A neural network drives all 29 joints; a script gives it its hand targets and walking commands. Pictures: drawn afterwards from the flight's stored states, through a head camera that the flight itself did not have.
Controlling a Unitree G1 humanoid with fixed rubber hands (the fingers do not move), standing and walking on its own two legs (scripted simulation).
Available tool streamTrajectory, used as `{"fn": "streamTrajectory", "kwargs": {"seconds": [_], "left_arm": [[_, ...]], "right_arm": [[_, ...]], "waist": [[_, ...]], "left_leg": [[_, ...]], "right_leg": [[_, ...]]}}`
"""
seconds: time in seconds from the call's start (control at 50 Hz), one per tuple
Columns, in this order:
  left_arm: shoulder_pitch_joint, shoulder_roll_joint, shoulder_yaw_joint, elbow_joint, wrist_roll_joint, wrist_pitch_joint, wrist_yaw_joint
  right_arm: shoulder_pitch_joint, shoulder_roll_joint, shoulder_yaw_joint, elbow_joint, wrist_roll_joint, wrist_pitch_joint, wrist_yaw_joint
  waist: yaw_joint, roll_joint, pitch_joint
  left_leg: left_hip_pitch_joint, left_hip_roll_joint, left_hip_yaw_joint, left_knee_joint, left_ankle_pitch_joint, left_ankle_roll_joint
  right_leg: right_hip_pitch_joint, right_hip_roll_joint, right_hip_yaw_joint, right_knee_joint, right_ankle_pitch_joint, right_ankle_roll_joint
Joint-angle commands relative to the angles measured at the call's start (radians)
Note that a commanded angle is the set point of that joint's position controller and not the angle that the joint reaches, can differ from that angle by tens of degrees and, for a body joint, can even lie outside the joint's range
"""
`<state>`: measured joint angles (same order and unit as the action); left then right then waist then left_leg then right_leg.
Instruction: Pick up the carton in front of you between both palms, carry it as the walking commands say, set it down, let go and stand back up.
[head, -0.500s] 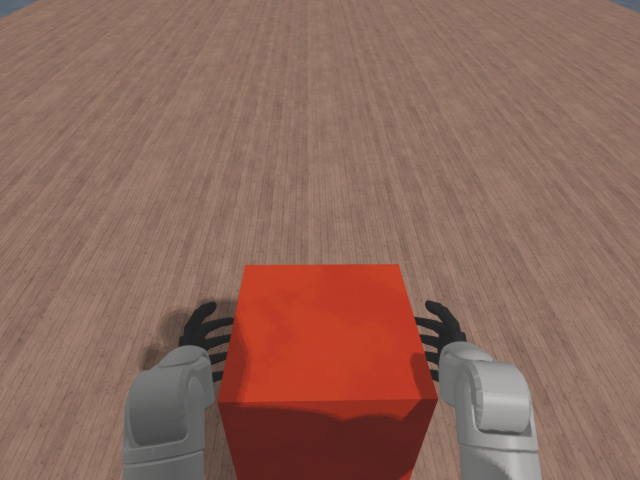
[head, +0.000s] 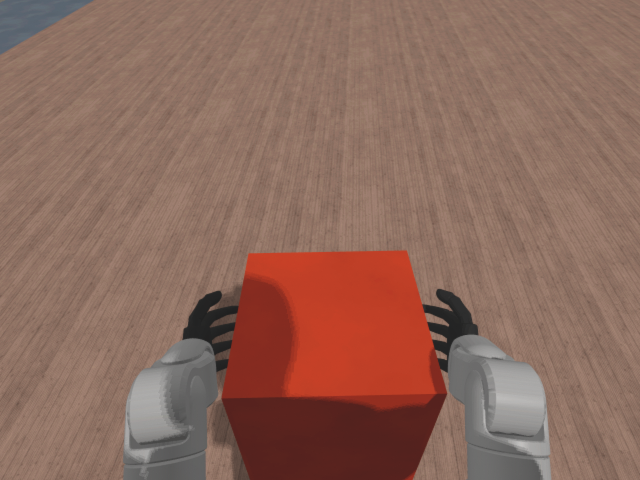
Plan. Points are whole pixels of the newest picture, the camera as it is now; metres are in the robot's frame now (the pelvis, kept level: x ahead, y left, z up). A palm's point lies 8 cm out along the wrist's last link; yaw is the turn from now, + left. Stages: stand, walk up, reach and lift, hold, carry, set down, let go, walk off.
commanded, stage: carry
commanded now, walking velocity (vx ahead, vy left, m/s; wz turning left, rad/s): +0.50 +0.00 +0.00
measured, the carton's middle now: (329, 371) +0.28 +0.00 -0.01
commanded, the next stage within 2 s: none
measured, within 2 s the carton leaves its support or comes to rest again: neither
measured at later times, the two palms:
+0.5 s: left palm (231, 185) +0.61 +0.16 +0.05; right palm (398, 188) +0.58 -0.13 +0.06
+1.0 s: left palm (271, 88) +0.94 +0.11 +0.08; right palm (398, 86) +0.94 -0.19 +0.08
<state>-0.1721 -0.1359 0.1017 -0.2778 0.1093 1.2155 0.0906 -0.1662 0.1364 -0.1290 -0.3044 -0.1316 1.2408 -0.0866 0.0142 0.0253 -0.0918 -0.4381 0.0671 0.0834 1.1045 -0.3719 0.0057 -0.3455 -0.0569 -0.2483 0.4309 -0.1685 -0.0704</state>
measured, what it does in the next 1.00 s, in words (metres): walks ahead: left foot, then right foot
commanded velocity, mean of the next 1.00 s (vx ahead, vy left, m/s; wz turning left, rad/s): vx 0.50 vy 0.00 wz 0.00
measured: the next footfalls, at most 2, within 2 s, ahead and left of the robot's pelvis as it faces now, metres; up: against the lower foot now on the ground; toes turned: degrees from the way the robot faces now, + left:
left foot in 0.34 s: +0.42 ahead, +0.13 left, +0.00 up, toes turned +9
right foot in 0.80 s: +0.73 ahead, -0.12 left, +0.00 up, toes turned -15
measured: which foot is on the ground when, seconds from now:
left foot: up 0.00-0.32, down 0.34-0.80, up 0.82-1.00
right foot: down 0.00-0.36, up 0.38-0.78, down 0.80-1.00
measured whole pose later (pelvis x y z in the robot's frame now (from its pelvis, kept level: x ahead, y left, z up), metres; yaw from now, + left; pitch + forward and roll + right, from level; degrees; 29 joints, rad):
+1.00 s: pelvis +0.67 -0.04 +0.01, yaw +0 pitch +4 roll +1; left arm -0.17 -0.14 0.10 -0.32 0.10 1.21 0.09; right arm -0.17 0.13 -0.12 -0.34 -0.13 1.23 -0.09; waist 0.02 0.01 -0.06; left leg -0.50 0.08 0.09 1.05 -0.32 0.01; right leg -0.27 -0.05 -0.25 0.37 -0.17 -0.06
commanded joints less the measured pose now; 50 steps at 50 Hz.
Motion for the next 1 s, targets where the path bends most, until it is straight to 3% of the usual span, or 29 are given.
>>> {"fn": "streamTrajectory", "kwargs": {"seconds": [0.0, 0.1, 0.2, 0.24, 0.26, 0.28, 0.3, 0.32, 0.34, 0.36, 0.38, 0.4, 0.42, 0.44, 0.48, 0.5, 0.58, 0.66, 0.7, 0.74, 0.76, 0.78, 0.8, 0.84, 0.86, 0.9, 0.98], "left_arm": [[-0.478, -0.974, -0.718, -0.128, -0.448, -0.026, -0.276], [-0.434, -0.895, -0.709, -0.142, -0.438, -0.006, -0.274], [-0.373, -0.855, -0.683, -0.075, -0.388, 0.016, -0.265], [-0.385, -0.864, -0.685, -0.062, -0.377, 0.015, -0.264], [-0.393, -0.869, -0.687, -0.055, -0.374, 0.014, -0.264], [-0.398, -0.873, -0.691, -0.046, -0.376, 0.012, -0.264], [-0.404, -0.891, -0.704, -0.057, -0.384, 0.01, -0.266], [-0.409, -0.909, -0.719, -0.055, -0.393, 0.006, -0.271], [-0.44, -0.937, -0.734, -0.083, -0.401, -0.008, -0.271], [-0.459, -0.961, -0.739, -0.099, -0.412, -0.022, -0.274], [-0.472, -0.991, -0.751, -0.094, -0.417, -0.037, -0.273], [-0.47, -1.008, -0.761, -0.106, -0.421, -0.049, -0.271], [-0.454, -1.019, -0.767, -0.114, -0.418, -0.06, -0.266], [-0.433, -1.022, -0.769, -0.118, -0.413, -0.07, -0.259], [-0.391, -1.012, -0.769, -0.129, -0.398, -0.078, -0.246], [-0.367, -1.004, -0.765, -0.129, -0.389, -0.079, -0.241], [-0.333, -0.956, -0.756, -0.141, -0.373, -0.066, -0.234], [-0.378, -0.893, -0.749, -0.17, -0.395, -0.032, -0.238], [-0.374, -0.857, -0.733, -0.158, -0.401, -0.01, -0.242], [-0.361, -0.831, -0.705, -0.131, -0.399, 0.01, -0.245], [-0.36, -0.815, -0.69, -0.119, -0.392, 0.016, -0.246], [-0.37, -0.811, -0.684, -0.101, -0.395, 0.019, -0.249], [-0.376, -0.838, -0.683, -0.088, -0.403, 0.021, -0.254], [-0.42, -0.91, -0.703, -0.102, -0.421, 0.01, -0.259], [-0.446, -0.937, -0.707, -0.108, -0.425, 0.003, -0.26], [-0.469, -0.965, -0.711, -0.125, -0.431, -0.011, -0.262], [-0.456, -0.958, -0.721, -0.15, -0.442, -0.018, -0.271]], "right_arm": [[-0.493, 0.938, 0.767, -0.112, 0.42, -0.052, 0.24], [-0.443, 0.885, 0.748, -0.126, 0.401, -0.035, 0.225], [-0.41, 0.847, 0.733, -0.066, 0.4, -0.006, 0.244], [-0.417, 0.848, 0.728, -0.043, 0.407, -0.006, 0.254], [-0.407, 0.851, 0.725, -0.025, 0.407, -0.009, 0.258], [-0.411, 0.856, 0.719, -0.022, 0.409, -0.015, 0.263], [-0.406, 0.842, 0.711, -0.017, 0.407, -0.024, 0.265], [-0.396, 0.869, 0.716, 0.002, 0.415, -0.034, 0.267], [-0.414, 0.922, 0.74, -0.019, 0.426, -0.05, 0.275], [-0.434, 0.948, 0.741, -0.056, 0.435, -0.066, 0.276], [-0.461, 0.977, 0.75, -0.081, 0.444, -0.076, 0.275], [-0.471, 0.991, 0.755, -0.089, 0.451, -0.085, 0.274], [-0.474, 0.995, 0.761, -0.11, 0.458, -0.092, 0.275], [-0.47, 0.993, 0.764, -0.119, 0.464, -0.096, 0.277], [-0.436, 0.969, 0.766, -0.13, 0.465, -0.099, 0.281], [-0.416, 0.955, 0.767, -0.128, 0.463, -0.097, 0.283], [-0.373, 0.891, 0.761, -0.13, 0.453, -0.084, 0.283], [-0.39, 0.823, 0.743, -0.153, 0.438, -0.056, 0.27], [-0.395, 0.795, 0.736, -0.146, 0.427, -0.035, 0.261], [-0.404, 0.773, 0.731, -0.135, 0.419, -0.013, 0.254], [-0.426, 0.763, 0.728, -0.136, 0.42, -0.003, 0.254], [-0.438, 0.771, 0.73, -0.144, 0.424, 0.005, 0.255], [-0.461, 0.781, 0.736, -0.134, 0.427, 0.009, 0.256], [-0.495, 0.849, 0.743, -0.122, 0.434, -0.003, 0.26], [-0.499, 0.881, 0.742, -0.11, 0.433, -0.011, 0.262], [-0.495, 0.914, 0.754, -0.11, 0.433, -0.029, 0.259], [-0.468, 0.924, 0.76, -0.132, 0.415, -0.046, 0.239]], "waist": [[0.001, -0.142, -0.269], [0.0, -0.158, -0.165], [0.011, -0.167, -0.101], [0.006, -0.16, -0.112], [-0.011, -0.134, -0.162], [-0.035, -0.102, -0.239], [-0.044, 0.132, -0.338], [-0.032, 0.308, -0.363], [-0.046, 0.206, -0.347], [-0.043, 0.13, -0.34], [-0.043, 0.062, -0.338], [-0.041, 0.046, -0.336], [-0.038, 0.048, -0.328], [-0.034, 0.066, -0.32], [-0.034, 0.106, -0.288], [-0.034, 0.098, -0.267], [-0.031, 0.116, -0.168], [-0.04, 0.119, -0.101], [-0.034, 0.114, -0.099], [-0.001, 0.054, -0.197], [0.024, -0.091, -0.286], [0.01, -0.359, -0.341], [0.01, -0.317, -0.314], [0.005, -0.136, -0.303], [0.004, -0.114, -0.292], [0.002, -0.107, -0.288], [0.0, -0.141, -0.239]], "left_leg": [[-0.211, 0.056, -0.016, -0.169, 0.149, -0.003], [-0.193, 0.037, 0.058, -0.453, 0.309, -0.011], [-0.126, -0.005, 0.132, -0.607, 0.355, 0.008], [-0.001, -0.033, 0.161, -0.651, 0.332, 0.026], [0.156, -0.073, 0.196, -0.684, 0.295, 0.039], [0.389, -0.027, 0.147, -0.666, 0.232, 0.062], [0.611, 0.233, -0.25, -0.727, 0.153, 0.144], [0.772, 0.362, -0.586, -0.825, 0.272, 0.242], [0.772, 0.358, -0.505, -0.826, 0.416, 0.262], [0.709, 0.342, -0.438, -0.802, 0.522, 0.228], [0.639, 0.318, -0.337, -0.8, 0.514, 0.191], [0.586, 0.29, -0.279, -0.826, 0.438, 0.161], [0.538, 0.27, -0.219, -0.856, 0.362, 0.125], [0.518, 0.257, -0.182, -0.88, 0.325, 0.113], [0.501, 0.255, -0.128, -0.927, 0.29, 0.129], [0.497, 0.251, -0.102, -0.943, 0.284, 0.137], [0.481, 0.197, 0.016, -0.947, 0.379, 0.124], [0.501, 0.183, 0.054, -0.907, 0.452, 0.101], [0.487, 0.176, 0.085, -0.821, 0.531, 0.079], [0.373, 0.108, 0.159, -0.534, 0.637, 0.026], [0.188, 0.056, 0.149, -0.268, 0.42, -0.011], [-0.094, -0.066, 0.098, -0.007, -0.02, -0.04], [-0.244, -0.057, -0.009, 0.144, -0.117, -0.011], [-0.253, 0.036, -0.069, 0.14, -0.061, 0.019], [-0.223, 0.055, -0.086, 0.078, 0.008, 0.022], [-0.177, 0.06, -0.057, -0.04, 0.062, 0.014], [-0.2, 0.056, -0.001, -0.237, 0.175, -0.006]], "right_leg": [[0.402, -0.265, 0.28, -0.276, 0.06, -0.062], [0.398, -0.205, 0.151, -0.279, 0.177, -0.055], [0.438, -0.192, 0.102, -0.223, 0.335, -0.03], [0.433, -0.178, 0.074, -0.113, 0.479, -0.006], [0.393, -0.147, 0.03, 0.041, 0.544, 0.02], [0.254, -0.116, 0.01, 0.231, 0.449, 0.051], [0.0, -0.032, 0.004, 0.543, 0.149, 0.099], [-0.285, 0.08, 0.097, 0.755, -0.303, 0.116], [-0.366, 0.034, 0.185, 0.849, -0.315, 0.072], [-0.377, -0.007, 0.215, 0.873, -0.301, 0.068], [-0.345, -0.041, 0.238, 0.827, -0.255, 0.064], [-0.311, -0.068, 0.257, 0.746, -0.187, 0.058], [-0.274, -0.083, 0.25, 0.674, -0.15, 0.058], [-0.266, -0.071, 0.225, 0.616, -0.131, 0.058], [-0.269, -0.069, 0.187, 0.504, -0.092, 0.064], [-0.268, -0.069, 0.175, 0.443, -0.066, 0.07], [-0.227, -0.037, 0.093, 0.179, 0.072, 0.083], [-0.173, -0.011, 0.035, 0.071, 0.155, 0.073], [-0.068, 0.007, 0.008, 0.025, 0.12, 0.061], [0.246, 0.05, -0.023, -0.01, 0.03, 0.043], [0.461, -0.127, 0.233, -0.041, -0.069, -0.003], [0.628, -0.358, 0.68, -0.15, -0.076, -0.125], [0.646, -0.388, 0.748, -0.202, 0.036, -0.184], [0.551, -0.339, 0.527, -0.145, 0.228, -0.112], [0.494, -0.317, 0.452, -0.161, 0.247, -0.089], [0.43, -0.285, 0.347, -0.214, 0.179, -0.052], [0.425, -0.257, 0.242, -0.283, 0.109, -0.067]]}}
